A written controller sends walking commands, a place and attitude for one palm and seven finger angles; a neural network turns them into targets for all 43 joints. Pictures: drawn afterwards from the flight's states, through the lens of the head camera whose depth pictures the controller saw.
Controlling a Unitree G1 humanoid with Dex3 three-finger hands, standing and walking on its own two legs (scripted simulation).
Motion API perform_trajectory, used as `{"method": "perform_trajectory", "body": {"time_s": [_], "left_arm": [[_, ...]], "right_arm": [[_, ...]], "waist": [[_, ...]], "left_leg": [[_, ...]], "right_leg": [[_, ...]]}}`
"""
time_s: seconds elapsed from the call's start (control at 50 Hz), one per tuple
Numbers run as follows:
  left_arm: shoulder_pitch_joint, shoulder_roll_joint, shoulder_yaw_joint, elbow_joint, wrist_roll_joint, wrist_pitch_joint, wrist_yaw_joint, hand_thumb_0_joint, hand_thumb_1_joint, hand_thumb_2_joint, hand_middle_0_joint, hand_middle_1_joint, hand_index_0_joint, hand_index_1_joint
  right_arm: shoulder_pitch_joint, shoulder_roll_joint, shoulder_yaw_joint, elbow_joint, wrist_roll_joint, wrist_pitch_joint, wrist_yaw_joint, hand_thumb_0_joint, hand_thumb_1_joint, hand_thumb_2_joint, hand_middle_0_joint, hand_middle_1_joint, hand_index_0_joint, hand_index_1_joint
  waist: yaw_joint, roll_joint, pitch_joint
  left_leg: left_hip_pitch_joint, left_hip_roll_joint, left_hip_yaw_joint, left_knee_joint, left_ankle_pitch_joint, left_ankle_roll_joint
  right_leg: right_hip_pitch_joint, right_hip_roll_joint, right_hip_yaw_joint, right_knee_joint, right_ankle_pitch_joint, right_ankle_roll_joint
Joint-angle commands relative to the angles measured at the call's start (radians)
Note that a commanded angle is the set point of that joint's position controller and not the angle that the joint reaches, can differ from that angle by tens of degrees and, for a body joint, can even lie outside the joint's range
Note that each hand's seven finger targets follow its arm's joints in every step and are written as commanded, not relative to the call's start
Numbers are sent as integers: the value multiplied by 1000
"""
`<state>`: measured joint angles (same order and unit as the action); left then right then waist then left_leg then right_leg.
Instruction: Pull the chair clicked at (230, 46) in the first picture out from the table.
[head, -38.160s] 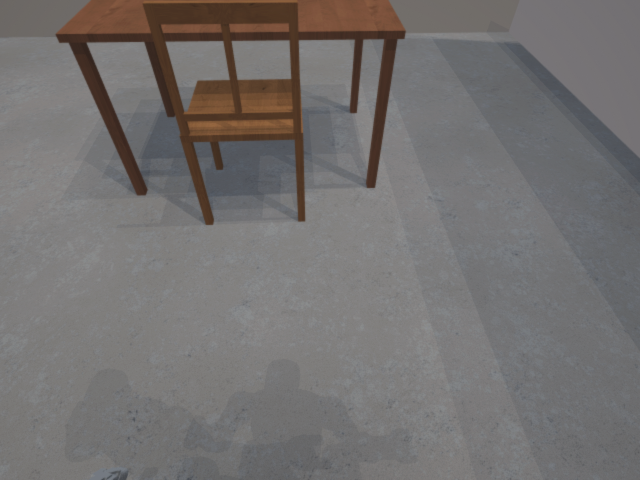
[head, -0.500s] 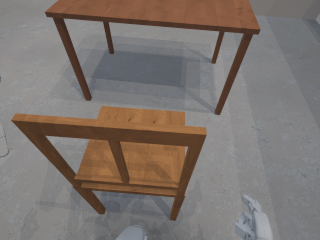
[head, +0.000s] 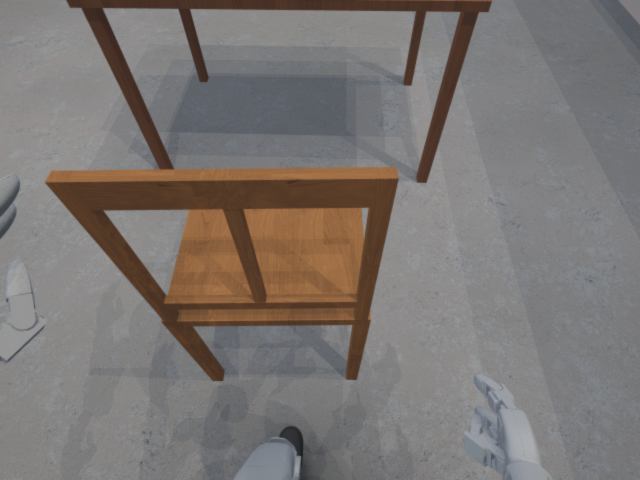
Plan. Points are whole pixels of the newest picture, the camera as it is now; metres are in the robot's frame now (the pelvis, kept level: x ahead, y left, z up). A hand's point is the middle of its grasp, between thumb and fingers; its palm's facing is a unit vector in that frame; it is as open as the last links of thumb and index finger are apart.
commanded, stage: stop stepping back and stand still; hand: left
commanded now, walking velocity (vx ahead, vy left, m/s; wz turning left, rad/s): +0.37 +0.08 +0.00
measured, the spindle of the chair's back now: (248, 259) +0.43 +0.17 -0.08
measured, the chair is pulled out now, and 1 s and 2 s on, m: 0.64 0.64 0.64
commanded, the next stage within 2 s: let the arm hang, fingers relaxed in 0.66 s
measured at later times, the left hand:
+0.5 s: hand out of the picture +0.12 +0.28 +0.17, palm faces +0.44 -0.75 -0.49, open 7.4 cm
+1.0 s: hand out of the picture +0.04 +0.18 -0.14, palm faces +0.03 -0.98 -0.21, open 7.4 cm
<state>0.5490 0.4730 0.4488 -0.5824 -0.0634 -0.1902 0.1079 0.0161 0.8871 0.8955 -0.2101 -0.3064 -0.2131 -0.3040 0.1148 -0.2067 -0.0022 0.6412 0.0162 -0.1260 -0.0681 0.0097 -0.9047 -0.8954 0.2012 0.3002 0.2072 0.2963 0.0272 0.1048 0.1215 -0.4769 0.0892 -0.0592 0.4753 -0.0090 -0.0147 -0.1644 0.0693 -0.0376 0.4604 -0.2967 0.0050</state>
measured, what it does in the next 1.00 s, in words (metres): steps on the spot: left foot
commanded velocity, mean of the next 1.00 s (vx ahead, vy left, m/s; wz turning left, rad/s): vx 0.04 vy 0.01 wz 0.00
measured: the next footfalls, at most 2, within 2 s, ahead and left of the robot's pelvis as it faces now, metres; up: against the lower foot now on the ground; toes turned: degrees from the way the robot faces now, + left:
left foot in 0.18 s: +0.04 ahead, +0.12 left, +0.00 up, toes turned +0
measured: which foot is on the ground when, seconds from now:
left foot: down 0.00-0.00, up 0.02-0.16, down 0.18-1.00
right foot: down 0.00-1.00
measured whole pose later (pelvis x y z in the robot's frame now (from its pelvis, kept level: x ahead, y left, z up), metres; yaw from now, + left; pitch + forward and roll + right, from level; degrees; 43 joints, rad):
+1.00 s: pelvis -0.06 +0.00 +0.00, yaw +4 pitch -2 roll -1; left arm 0.25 0.20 0.00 0.71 0.03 0.08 0.00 0.01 0.91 0.90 -0.20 -0.30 -0.20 -0.30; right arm 0.21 -0.23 0.01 0.87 -0.03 0.00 0.00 0.01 -0.91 -0.90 0.20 0.30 0.20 0.30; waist -0.03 0.00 0.02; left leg -0.34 -0.02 -0.06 0.57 -0.20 0.00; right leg -0.27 -0.03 -0.06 0.57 -0.28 0.01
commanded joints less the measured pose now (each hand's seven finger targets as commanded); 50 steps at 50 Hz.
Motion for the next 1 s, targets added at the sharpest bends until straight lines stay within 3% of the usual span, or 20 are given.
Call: {"method": "perform_trajectory", "body": {"time_s": [0.0, 0.02, 0.04, 0.08, 0.12, 0.16, 0.22, 0.3, 0.32, 0.36, 0.54, 0.72, 0.74, 0.76, 0.78, 0.8, 0.82, 0.86, 0.9, 0.98], "left_arm": [[88, 156, 133, -136, -29, 2, 30, 0, 900, 900, -200, -300, -200, -300], [59, 168, 167, -103, -24, 20, 49, 0, 900, 900, -200, -300, -200, -300], [25, 140, 137, -84, -21, 26, 55, 0, 900, 900, -200, -300, -200, -300], [-67, 146, 127, -29, 1, 20, 64, 0, 900, 900, -200, -300, -200, -300], [-95, 135, 102, -3, 18, -2, 64, 0, 900, 900, -200, -300, -200, -300], [-84, 109, 66, -57, 21, -24, 55, 0, 900, 900, -200, -300, -200, -300], [-60, 121, 66, -126, 30, -35, 48, 0, 900, 900, -200, -300, -200, -300], [-36, 113, 81, -165, 41, -53, 65, 0, 900, 900, -200, -300, -200, -300], [-26, 146, 105, -161, 44, -58, 65, 0, 900, 900, -200, -300, -200, -300], [-9, 115, 99, -125, 40, -59, 68, 0, 900, 900, -200, -300, -200, -300], [-70, 83, 44, -79, 33, -45, 67, 0, 900, 900, -200, -300, -200, -300], [-77, 116, 66, -97, 32, -40, 79, 0, 900, 900, -200, -300, -200, -300], [-134, -85, -340, 689, 124, 117, -78, 0, 900, 900, -200, -300, -200, -300], [-112, -147, -326, 727, 106, 189, -106, 0, 900, 900, -200, -300, -200, -300], [-121, -172, -347, 758, 98, 206, -111, 0, 900, 900, -200, -300, -200, -300], [-146, -162, -355, 804, 99, 207, -111, 0, 900, 900, -200, -300, -200, -300], [-183, -152, -362, 855, 103, 208, -110, 0, 900, 900, -200, -300, -200, -300], [-228, -133, -375, 972, 101, 205, -105, 0, 900, 900, -200, -300, -200, -300], [-256, -129, -395, 1095, 94, 210, -99, 0, 900, 900, -200, -300, -200, -300], [-222, -128, -423, 1319, 85, 214, -96, 0, 900, 900, -200, -300, -200, -300]], "right_arm": [[-31, -114, -70, -186, 44, 11, -27, 0, -900, -900, 200, 300, 200, 300], [-32, -99, -61, -150, 32, 19, -28, 0, -900, -900, 200, 300, 200, 300], [-29, -83, -44, -151, 24, 23, -28, 0, -900, -900, 200, 300, 200, 300], [-38, -92, -26, -140, 12, 8, -45, 0, -900, -900, 200, 300, 200, 300], [-28, -110, -37, -145, 13, -20, -56, 0, -900, -900, 200, 300, 200, 300], [-4, -134, -49, -154, 9, -38, -46, 0, -900, -900, 200, 300, 200, 300], [-8, -117, -37, -152, 9, -44, -33, 0, -900, -900, 200, 300, 200, 300], [8, -115, -36, -163, 5, -72, -31, 0, -900, -900, 200, 300, 200, 300], [16, -114, -39, -161, 11, -79, -32, 0, -900, -900, 200, 300, 200, 300], [25, -110, -35, -163, 6, -83, -37, 0, -900, -900, 200, 300, 200, 300], [33, -108, -27, -134, 0, -96, -44, 0, -900, -900, 200, 300, 200, 300], [23, -101, -28, -126, 0, -88, -46, 0, -900, -900, 200, 300, 200, 300], [-8, -281, -81, 90, -24, -87, 57, 0, -900, -900, 200, 300, 200, 300], [63, -190, -68, 110, -21, -11, 61, 0, -900, -900, 200, 300, 200, 300], [77, -160, -49, 98, -29, 18, 59, 0, -900, -900, 200, 300, 200, 300], [77, -153, -39, 86, -35, 42, 60, 0, -900, -900, 200, 300, 200, 300], [94, -144, -37, 95, -38, 56, 60, 0, -900, -900, 200, 300, 200, 300], [111, -152, -32, 94, -42, 84, 61, 0, -900, -900, 200, 300, 200, 300], [125, -138, -23, 123, -41, 102, 61, 0, -900, -900, 200, 300, 200, 300], [132, -127, -6, 202, -41, 108, 58, 0, -900, -900, 200, 300, 200, 300]], "waist": [[-42, -332, -207], [-47, -296, -199], [-63, -287, -169], [-70, -249, -91], [-49, -150, -49], [-27, -102, -99], [-28, 86, -130], [-30, 64, -137], [-29, 73, -142], [-32, 55, -139], [-41, -46, -139], [-39, -42, -144], [-60, -38, -50], [-41, -32, -138], [-30, -47, -155], [-22, -101, -148], [-24, -217, -139], [-27, -308, -172], [-33, -280, -176], [-13, 23, -121]], "left_leg": [[307, -98, 32, 483, -333, -11], [253, -93, 6, 551, -340, -7], [196, -84, -18, 508, -372, 1], [162, -56, -7, 203, -367, 30], [185, -49, -8, -30, -277, 54], [217, -2, -41, -67, -39, 62], [140, 27, -105, -145, -162, 76], [41, 24, -125, -218, -475, 72], [24, 28, -121, -230, -528, 76], [9, 23, -119, -233, -574, 69], [118, 0, -86, -171, -495, 50], [154, 0, -69, -153, -419, 45], [54, 9, -124, -8, -149, 61], [105, 12, -97, -28, -107, 57], [94, 21, -114, -39, -175, 66], [76, 10, -126, -37, -199, 73], [102, -9, -118, -13, -203, 73], [135, -36, -103, 30, -123, 68], [192, -47, -83, 41, -90, 57], [138, -24, -118, -82, -188, 60]], "right_leg": [[-385, -343, 228, -256, -123, -151], [-392, -379, 267, -259, -76, -181], [-332, -376, 220, -217, -29, -167], [-250, -309, 139, -150, -16, -94], [-185, -229, 126, -100, 48, -53], [-72, -177, 114, -70, 209, -22], [10, -138, 39, -51, 91, 7], [80, -115, 27, -57, 15, 3], [93, -111, 20, -63, 8, 7], [88, -105, 25, -62, -16, 6], [-19, -122, 62, -147, -61, -2], [-21, -140, 75, -179, -36, -11], [-157, -151, 15, 18, 111, -38], [-131, -150, 36, -7, 74, -32], [-132, -148, 33, 0, -3, -31], [-115, -148, 43, -3, -7, -34], [-123, -154, 51, -22, -6, -52], [-91, -190, 81, -26, 50, -76], [-104, -205, 82, -34, 57, -85], [-63, -150, 64, -21, 7, -58]]}}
